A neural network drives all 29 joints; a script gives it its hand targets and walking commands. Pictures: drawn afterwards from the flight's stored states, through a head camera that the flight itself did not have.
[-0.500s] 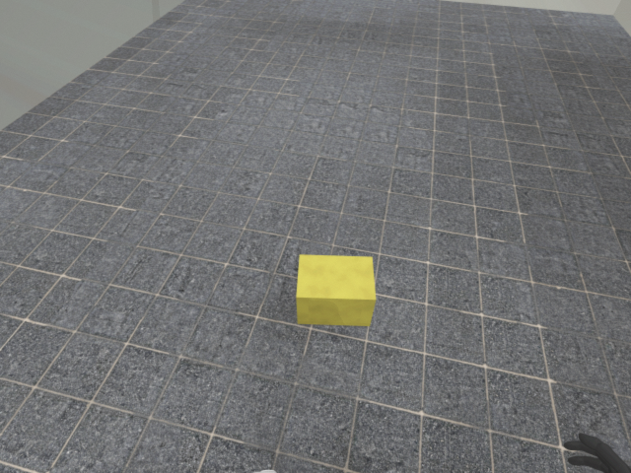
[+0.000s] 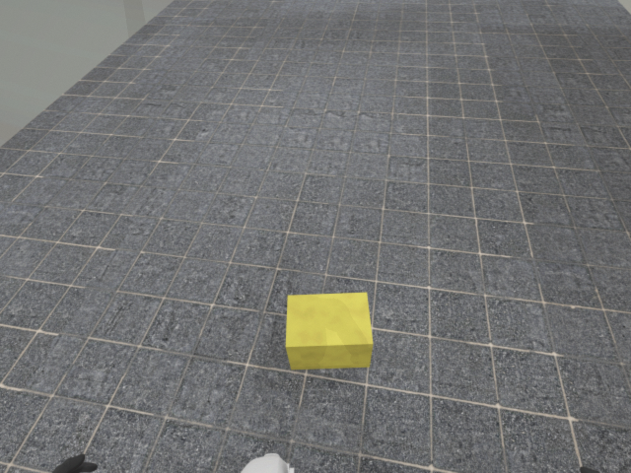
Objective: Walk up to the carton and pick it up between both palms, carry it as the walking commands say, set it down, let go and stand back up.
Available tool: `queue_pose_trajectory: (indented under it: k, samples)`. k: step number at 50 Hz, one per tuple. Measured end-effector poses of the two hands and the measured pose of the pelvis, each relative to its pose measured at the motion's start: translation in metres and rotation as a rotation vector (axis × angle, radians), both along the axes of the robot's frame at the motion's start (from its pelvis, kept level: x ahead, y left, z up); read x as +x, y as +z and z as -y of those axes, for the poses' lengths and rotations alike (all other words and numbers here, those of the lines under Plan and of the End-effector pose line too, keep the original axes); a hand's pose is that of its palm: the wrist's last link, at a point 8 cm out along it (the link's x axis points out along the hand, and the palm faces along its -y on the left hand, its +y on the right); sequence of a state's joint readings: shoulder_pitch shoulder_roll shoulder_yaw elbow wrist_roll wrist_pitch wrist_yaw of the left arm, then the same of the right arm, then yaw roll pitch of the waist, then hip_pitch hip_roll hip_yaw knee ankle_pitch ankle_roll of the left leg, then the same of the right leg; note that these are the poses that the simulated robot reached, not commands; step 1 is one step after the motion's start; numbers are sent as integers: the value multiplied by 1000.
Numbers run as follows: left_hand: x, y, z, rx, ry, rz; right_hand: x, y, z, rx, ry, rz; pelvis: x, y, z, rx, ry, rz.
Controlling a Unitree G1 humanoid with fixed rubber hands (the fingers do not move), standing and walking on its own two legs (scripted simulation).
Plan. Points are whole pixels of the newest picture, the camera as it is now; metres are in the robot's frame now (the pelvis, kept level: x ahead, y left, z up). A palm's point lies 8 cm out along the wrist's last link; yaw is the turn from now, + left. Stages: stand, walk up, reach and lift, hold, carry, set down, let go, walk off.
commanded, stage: walk up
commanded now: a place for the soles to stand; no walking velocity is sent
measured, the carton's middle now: (328, 331) +0.65 +0.03 -0.68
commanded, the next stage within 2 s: none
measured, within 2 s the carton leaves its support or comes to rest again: neither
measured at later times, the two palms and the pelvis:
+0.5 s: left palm (115, 389) +0.26 +0.34 -0.09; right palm (592, 433) +0.21 -0.33 -0.10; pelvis +0.14 +0.01 -0.02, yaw -2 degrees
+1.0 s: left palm (128, 365) +0.29 +0.32 -0.09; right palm (558, 369) +0.28 -0.31 -0.08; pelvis +0.17 +0.01 +0.01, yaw -1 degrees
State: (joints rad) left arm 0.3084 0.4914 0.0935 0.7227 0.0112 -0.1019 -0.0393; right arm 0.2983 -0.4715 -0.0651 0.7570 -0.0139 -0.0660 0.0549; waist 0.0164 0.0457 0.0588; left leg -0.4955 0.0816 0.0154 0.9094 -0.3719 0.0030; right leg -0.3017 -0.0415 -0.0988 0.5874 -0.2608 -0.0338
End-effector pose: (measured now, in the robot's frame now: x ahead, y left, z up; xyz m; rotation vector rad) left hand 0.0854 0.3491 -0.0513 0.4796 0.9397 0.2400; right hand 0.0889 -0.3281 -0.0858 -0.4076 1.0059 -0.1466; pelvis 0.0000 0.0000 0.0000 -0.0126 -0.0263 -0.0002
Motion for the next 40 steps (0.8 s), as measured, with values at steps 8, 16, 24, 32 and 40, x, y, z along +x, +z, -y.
queue_pose_trajectory:
  k: [8,16,24,32,40]
  samples:
    - [22,-29,-30,-27,38,-80,89,16,-17,-65,53,90,59,-12,-25,14,0,1]
    - [101,-41,-8,-88,-30,-103,93,33,-3,-121,-51,56,106,-3,-26,15,-22,3]
    - [164,-42,12,-45,-44,-60,111,-8,8,-74,-115,-35,138,-16,-9,7,-33,5]
    - [205,-34,19,-59,-25,-23,146,-25,-18,-6,-91,-53,156,-11,-11,21,-26,1]
    - [220,-32,22,-86,7,-32,178,-11,-15,-15,-97,-41,166,0,-10,24,-15,4]
